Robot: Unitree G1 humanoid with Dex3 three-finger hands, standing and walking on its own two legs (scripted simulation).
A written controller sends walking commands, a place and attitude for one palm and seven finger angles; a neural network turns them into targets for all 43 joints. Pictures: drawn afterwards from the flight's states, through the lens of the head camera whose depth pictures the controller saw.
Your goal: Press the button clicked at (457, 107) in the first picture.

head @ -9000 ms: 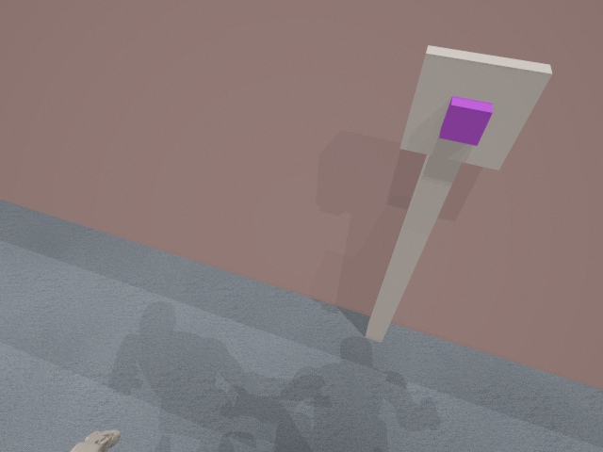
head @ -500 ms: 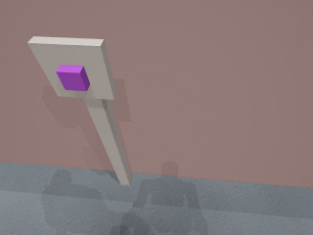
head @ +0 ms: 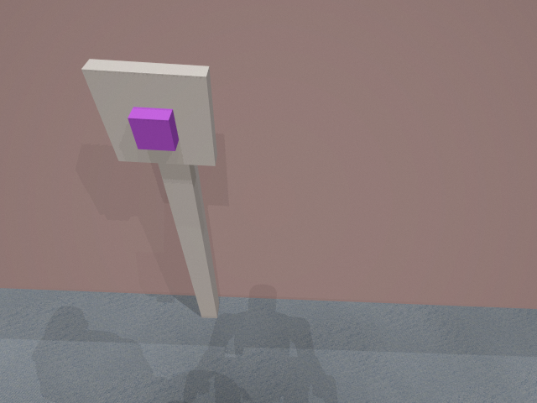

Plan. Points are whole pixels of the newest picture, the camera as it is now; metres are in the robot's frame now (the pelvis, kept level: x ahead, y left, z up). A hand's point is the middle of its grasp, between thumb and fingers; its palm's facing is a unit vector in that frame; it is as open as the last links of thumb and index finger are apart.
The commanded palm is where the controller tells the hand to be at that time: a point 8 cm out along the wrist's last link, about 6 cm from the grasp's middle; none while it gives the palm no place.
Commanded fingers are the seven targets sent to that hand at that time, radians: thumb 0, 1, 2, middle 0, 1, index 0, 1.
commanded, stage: come to a stop and stand still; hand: left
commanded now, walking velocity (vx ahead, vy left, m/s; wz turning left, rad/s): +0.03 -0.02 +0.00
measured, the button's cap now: (155, 128) +0.48 +0.21 +0.15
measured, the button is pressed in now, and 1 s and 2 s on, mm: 0 0 0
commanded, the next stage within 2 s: look again from close up in 0.76 s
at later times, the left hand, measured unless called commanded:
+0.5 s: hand out of the picture -0.01 +0.09 -0.18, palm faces +0.05 -0.99 -0.13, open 7.3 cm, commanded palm none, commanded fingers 0.00 0.90 0.90 -0.20 -0.30 -0.20 -0.30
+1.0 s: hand out of the picture +0.01 +0.12 -0.18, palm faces +0.01 -0.98 -0.19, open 7.4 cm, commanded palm none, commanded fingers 0.00 0.90 0.90 -0.20 -0.30 -0.20 -0.30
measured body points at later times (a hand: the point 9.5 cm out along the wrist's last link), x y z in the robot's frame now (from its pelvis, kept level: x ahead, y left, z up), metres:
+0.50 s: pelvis +0.02 -0.05 +0.00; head +0.04 -0.05 +0.44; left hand -0.01 +0.14 -0.17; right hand +0.00 -0.25 -0.17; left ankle +0.03 +0.10 -0.74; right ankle -0.03 -0.13 -0.74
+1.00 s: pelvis +0.02 -0.04 -0.01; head +0.05 -0.04 +0.44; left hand +0.01 +0.18 -0.17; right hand +0.05 -0.27 -0.17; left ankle +0.02 +0.09 -0.74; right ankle -0.02 -0.13 -0.74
